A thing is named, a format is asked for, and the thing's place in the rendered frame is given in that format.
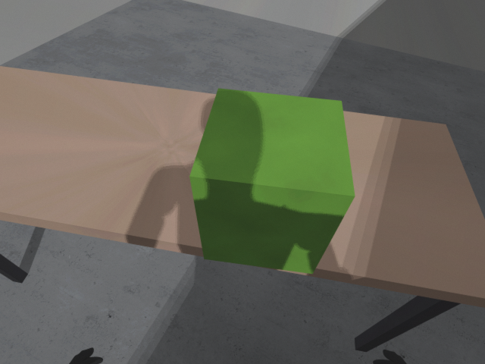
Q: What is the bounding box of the left robot hand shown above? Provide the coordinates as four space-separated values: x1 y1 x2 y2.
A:
69 348 103 364

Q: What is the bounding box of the carton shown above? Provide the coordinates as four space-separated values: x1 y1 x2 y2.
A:
189 88 355 274

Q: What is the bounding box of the table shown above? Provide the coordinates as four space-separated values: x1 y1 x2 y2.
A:
0 66 485 352

